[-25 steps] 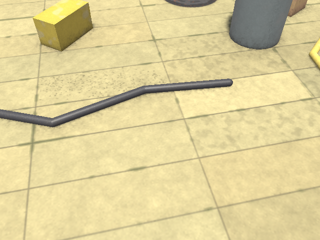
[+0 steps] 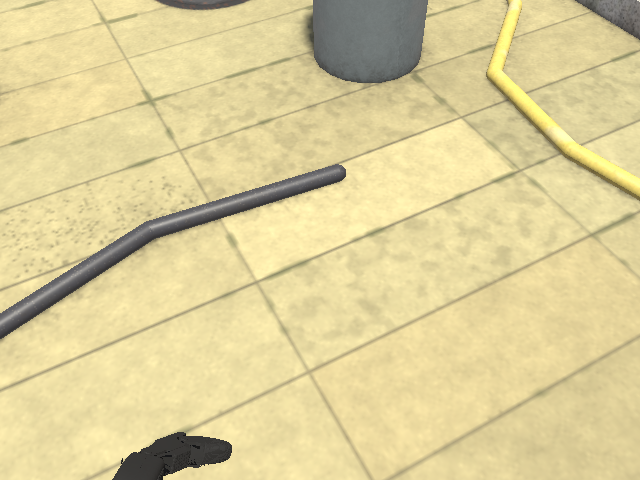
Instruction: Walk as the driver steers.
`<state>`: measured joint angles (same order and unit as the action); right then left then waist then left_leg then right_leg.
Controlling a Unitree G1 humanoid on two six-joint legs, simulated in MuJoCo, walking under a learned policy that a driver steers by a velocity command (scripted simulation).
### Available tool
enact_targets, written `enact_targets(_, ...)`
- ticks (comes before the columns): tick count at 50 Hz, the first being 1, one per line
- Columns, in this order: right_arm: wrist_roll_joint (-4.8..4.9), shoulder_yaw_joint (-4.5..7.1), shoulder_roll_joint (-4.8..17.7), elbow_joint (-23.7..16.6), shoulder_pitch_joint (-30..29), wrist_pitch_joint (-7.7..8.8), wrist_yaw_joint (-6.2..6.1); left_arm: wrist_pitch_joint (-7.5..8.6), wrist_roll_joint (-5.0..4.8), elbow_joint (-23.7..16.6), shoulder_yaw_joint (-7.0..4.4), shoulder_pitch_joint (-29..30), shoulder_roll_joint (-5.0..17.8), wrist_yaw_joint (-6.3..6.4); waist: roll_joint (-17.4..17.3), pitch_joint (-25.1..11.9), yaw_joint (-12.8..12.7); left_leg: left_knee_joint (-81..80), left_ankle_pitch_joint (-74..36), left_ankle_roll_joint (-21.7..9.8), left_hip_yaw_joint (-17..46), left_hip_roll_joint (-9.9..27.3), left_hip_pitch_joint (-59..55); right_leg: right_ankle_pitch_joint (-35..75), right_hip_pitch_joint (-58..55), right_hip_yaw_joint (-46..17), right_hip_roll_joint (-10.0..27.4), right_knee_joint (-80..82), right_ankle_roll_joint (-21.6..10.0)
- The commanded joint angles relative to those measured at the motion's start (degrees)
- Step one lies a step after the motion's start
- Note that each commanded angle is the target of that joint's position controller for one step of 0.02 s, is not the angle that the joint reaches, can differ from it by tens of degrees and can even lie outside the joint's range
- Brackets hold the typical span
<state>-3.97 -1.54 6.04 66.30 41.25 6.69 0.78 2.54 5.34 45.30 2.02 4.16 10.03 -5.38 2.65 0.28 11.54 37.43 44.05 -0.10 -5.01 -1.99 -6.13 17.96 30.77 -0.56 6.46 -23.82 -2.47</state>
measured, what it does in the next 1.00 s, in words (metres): goes down, turning left: right foot 0.13 m lower, then left foot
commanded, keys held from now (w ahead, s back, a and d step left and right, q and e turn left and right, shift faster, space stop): w+q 0.38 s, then q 0.32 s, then no key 0.30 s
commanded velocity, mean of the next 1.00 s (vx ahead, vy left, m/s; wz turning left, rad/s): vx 0.30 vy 0.00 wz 0.38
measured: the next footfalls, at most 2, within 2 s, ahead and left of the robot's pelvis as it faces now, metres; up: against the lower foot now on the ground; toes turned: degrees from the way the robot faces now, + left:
right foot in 0.06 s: +0.22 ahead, -0.14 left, -0.13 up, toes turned -2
left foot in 0.52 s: +0.47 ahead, +0.15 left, -0.13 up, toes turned +16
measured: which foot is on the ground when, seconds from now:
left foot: down 0.00-0.06, up 0.08-0.50, down 0.52-1.00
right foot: up 0.00-0.04, down 0.06-0.54, up 0.56-1.00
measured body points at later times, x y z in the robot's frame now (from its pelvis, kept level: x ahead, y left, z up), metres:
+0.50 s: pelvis +0.30 +0.01 -0.07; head +0.32 +0.03 +0.38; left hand +0.24 +0.28 -0.22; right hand +0.58 -0.17 -0.14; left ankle +0.43 +0.15 -0.78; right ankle +0.18 -0.14 -0.79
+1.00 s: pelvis +0.43 +0.06 -0.06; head +0.45 +0.08 +0.39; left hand +0.46 +0.36 -0.18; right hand +0.68 -0.12 -0.16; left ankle +0.43 +0.14 -0.79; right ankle +0.55 -0.07 -0.77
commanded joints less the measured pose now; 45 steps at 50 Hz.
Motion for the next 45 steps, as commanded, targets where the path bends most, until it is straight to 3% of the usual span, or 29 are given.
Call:
enact_targets(1,6.68,4.44,12.0,-1.6,-4.4,-3.18,-1.78,2.26,-12.92,-4.7,-4.03,8.9,9.0,1.75,-2.5,14.2,-5.3,5.5,-56.7,-8.2,14.3,11.8,12.2,-9.0,-5.6,-0.2,-4.4,5.3,-0.2)
enact_targets(2,5.71,4.01,10.8,-2.3,-4.6,-3.34,-1.75,2.66,-12.50,-0.2,-4.93,-4.4,11.3,2.54,-0.8,4.3,-10.9,18.8,-57.6,-7.2,12.2,9.7,17.2,-0.2,-22.7,1.0,-4.1,3.1,-1.3)
enact_targets(3,5.41,3.81,8.0,-2.7,-6.0,-2.44,-1.72,2.63,-9.66,5.3,-6.00,-21.2,13.0,3.17,-0.7,-5.3,-17.4,36.7,-42.9,-4.2,10.1,6.6,32.0,17.7,-45.0,-2.5,1.5,-3.6,-3.3)
enact_targets(4,6.61,2.97,2.3,-0.9,1.2,-1.15,-1.46,2.40,-6.32,8.4,-5.62,-32.6,13.6,3.16,11.3,-21.1,-18.9,65.1,2.5,-1.1,11.3,-0.4,49.3,48.2,-70.4,-9.3,14.4,-20.8,-8.6)
enact_targets(5,9.07,3.61,7.1,-3.1,2.7,1.04,-0.66,1.50,-7.00,9.2,-6.24,-36.3,14.2,2.99,13.2,-33.2,-21.4,70.5,1.6,-0.3,18.9,1.6,55.6,41.2,-76.8,-18.9,19.7,-19.8,-15.0)
enact_targets(6,10.42,3.94,7.8,-7.1,-3.3,1.46,-0.95,0.71,-6.74,10.0,-7.29,-35.6,15.6,2.97,12.2,-34.7,-21.5,71.1,0.1,0.6,17.3,3.7,61.7,9.8,-74.1,-26.8,22.5,-10.7,-19.4)
enact_targets(7,10.13,4.19,6.8,-9.9,-10.3,0.50,-2.24,0.50,-6.15,10.6,-6.82,-30.7,12.9,3.28,2.6,-25.3,-19.0,69.6,-6.7,1.7,11.0,6.4,64.6,-6.5,-60.4,-26.8,21.3,-2.2,-17.9)
enact_targets(8,8.46,4.27,5.7,-11.2,-14.7,-1.18,-3.79,1.05,-5.99,8.7,-5.69,-22.9,8.8,3.48,-4.8,-16.3,-16.2,67.8,-14.8,1.4,8.1,7.7,62.8,-11.9,-45.4,-22.4,19.3,2.4,-16.3)
enact_targets(9,7.17,4.43,3.7,-11.8,-13.8,-2.83,-4.51,1.51,-5.48,8.1,-5.26,-16.7,8.5,3.51,-6.9,-11.7,-11.7,68.0,-18.9,1.1,8.0,8.5,57.2,-10.9,-31.1,-21.8,20.9,4.5,-15.8)
enact_targets(10,6.69,5.25,3.6,-12.1,-13.7,-4.00,-4.68,2.26,-5.00,7.8,-4.43,-11.6,5.6,3.25,-7.3,-7.1,-8.3,59.3,-25.8,-0.9,11.4,10.4,52.5,-13.3,-20.1,-17.8,18.6,6.1,-11.7)
enact_targets(11,7.01,5.44,2.2,-12.6,-14.2,-4.88,-4.67,2.60,-4.91,7.8,-4.04,-7.9,4.0,3.16,-2.3,-0.7,-6.5,50.4,-27.7,-2.0,11.8,10.6,48.2,-12.9,-9.6,-8.8,14.1,9.0,-8.1)
enact_targets(12,6.83,5.74,1.9,-13.7,-15.7,-4.89,-4.66,2.62,-4.61,8.3,-4.22,-7.7,4.9,3.80,1.1,1.8,-6.3,41.9,-30.6,-1.5,11.8,10.4,45.6,-14.4,-5.5,-4.0,10.9,11.0,-6.9)
enact_targets(15,5.53,6.64,5.6,-17.8,-24.2,-3.83,-3.00,3.04,-4.15,10.6,-4.83,-12.5,6.8,6.82,3.1,1.6,-7.4,22.5,-42.2,-1.1,11.5,9.9,45.2,-7.5,-9.9,2.1,8.0,10.9,-7.2)
enact_targets(16,5.19,6.23,5.2,-18.8,-26.9,-3.65,-2.11,3.00,-4.54,10.8,-5.25,-13.5,8.3,7.41,2.5,0.7,-8.0,16.8,-46.0,-1.6,10.7,9.5,44.9,-7.3,-12.5,3.0,8.3,10.8,-7.3)
enact_targets(19,5.13,5.74,6.2,-22.1,-35.1,-4.12,-0.04,2.87,-6.01,11.2,-6.66,-17.0,11.8,8.15,-0.3,1.5,-10.3,9.3,-49.2,-3.0,8.3,8.8,45.0,-10.3,-18.6,4.5,10.8,12.4,-6.7)
enact_targets(22,4.62,6.05,8.3,-25.7,-41.4,-4.38,1.30,1.68,-6.87,10.6,-7.35,-17.7,12.8,8.32,-1.1,3.8,-11.5,3.3,-44.7,-4.8,5.1,6.6,44.9,-0.4,-24.5,8.0,10.5,8.0,-4.0)
enact_targets(24,4.06,6.74,10.2,-27.0,-40.5,-4.19,2.01,0.78,-6.98,10.0,-8.26,-18.4,15.4,8.54,0.5,0.7,-10.6,0.9,-38.7,-6.0,1.1,2.9,38.5,12.9,-27.5,10.0,9.8,0.2,-2.1)
enact_targets(25,3.87,7.57,11.8,-26.1,-35.7,-4.05,2.33,0.26,-7.24,9.7,-8.50,-18.3,16.0,8.71,0.1,-2.4,-8.0,-2.4,-39.3,-7.1,-0.4,0.4,31.8,16.0,-28.1,11.3,8.4,-7.9,-1.0)
enact_targets(26,3.82,9.34,15.7,-24.4,-28.5,-4.04,1.89,0.07,-6.90,9.2,-8.43,-19.2,15.6,8.70,-2.2,-6.3,-4.8,-6.3,-47.7,-8.9,0.6,-1.3,20.2,12.2,-23.9,12.4,5.4,-20.6,1.3)
enact_targets(27,3.47,11.30,23.9,-23.8,-23.3,-4.22,0.65,0.69,-4.42,6.6,-7.37,-21.6,11.9,8.50,-15.1,-12.7,-6.0,-3.3,-78.5,-15.4,18.9,11.7,0.5,-20.4,-4.9,13.7,-1.4,-44.5,5.8)
enact_targets(28,3.53,10.44,25.4,-25.6,-22.5,-4.05,0.53,2.76,-4.26,4.8,-5.57,-24.6,8.7,6.93,-20.1,-26.0,-8.1,-9.8,-85.2,-26.8,43.7,24.2,-14.9,-56.3,9.7,1.6,-10.3,-61.6,7.4)
enact_targets(29,2.79,9.71,22.8,-26.9,-21.5,-4.54,0.29,3.67,-5.86,4.1,-6.52,-19.6,12.2,6.12,-11.0,-28.7,-5.3,-11.3,-78.5,-24.0,40.5,22.1,-14.1,-54.6,12.6,-5.4,-7.5,-63.4,5.7)
enact_targets(30,3.18,9.09,20.3,-27.7,-26.3,-4.60,-0.10,3.29,-6.66,2.6,-6.33,-15.1,11.3,6.44,-8.1,-22.2,-6.6,-11.6,-73.0,-20.7,33.2,19.4,-7.3,-49.2,15.2,-5.0,-5.7,-59.6,4.6)
enact_targets(31,4.29,8.54,18.0,-28.3,-30.8,-4.94,-0.37,2.28,-5.95,3.2,-6.45,-14.4,10.5,7.49,-2.4,-15.5,-9.1,-13.0,-69.3,-17.8,28.1,16.3,2.4,-45.7,14.5,-4.3,-3.6,-54.3,4.9)
enact_targets(32,4.63,8.12,16.4,-29.1,-34.1,-5.25,-0.56,0.91,-5.48,3.3,-7.10,-14.9,11.4,8.44,-3.1,-12.2,-11.4,-14.4,-66.5,-16.3,25.5,14.7,11.1,-43.9,10.6,-4.0,-2.2,-49.8,5.0)
enact_targets(33,4.27,8.14,16.2,-29.8,-35.6,-5.47,-0.43,-0.44,-5.11,2.8,-7.49,-15.6,11.9,8.58,-4.2,-11.2,-13.1,-15.8,-63.4,-15.4,24.8,13.1,17.9,-42.4,5.8,-3.9,-2.0,-47.0,4.6)
enact_targets(35,3.59,8.71,17.6,-30.7,-35.9,-5.40,-0.63,-1.55,-4.72,2.1,-7.44,-15.8,10.1,8.74,-5.4,-11.1,-14.0,-16.9,-62.7,-14.7,23.4,11.3,23.0,-39.0,2.9,-3.2,-3.8,-42.8,4.6)
enact_targets(40,4.35,8.25,16.4,-30.1,-33.1,-5.96,-2.87,-2.15,-4.67,0.1,-7.19,-11.0,9.1,9.01,-7.2,-11.7,-12.4,-17.9,-52.1,-12.2,23.7,11.4,21.0,-30.8,5.1,-5.4,-3.3,-33.0,5.7)
enact_targets(45,3.65,7.57,15.1,-29.2,-33.1,-6.44,-3.35,-2.47,-5.04,-1.3,-7.23,-7.1,9.2,8.85,-9.7,-7.6,-11.0,-19.6,-36.2,-10.7,24.4,9.9,23.1,-28.4,0.6,-5.6,-3.1,-22.3,5.9)
Keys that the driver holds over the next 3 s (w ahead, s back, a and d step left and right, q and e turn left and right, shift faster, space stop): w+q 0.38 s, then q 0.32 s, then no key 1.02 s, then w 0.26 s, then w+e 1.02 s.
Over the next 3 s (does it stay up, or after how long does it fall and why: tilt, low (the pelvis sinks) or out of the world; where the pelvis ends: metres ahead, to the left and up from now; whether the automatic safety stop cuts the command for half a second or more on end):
stays up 1.01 0.18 -0.05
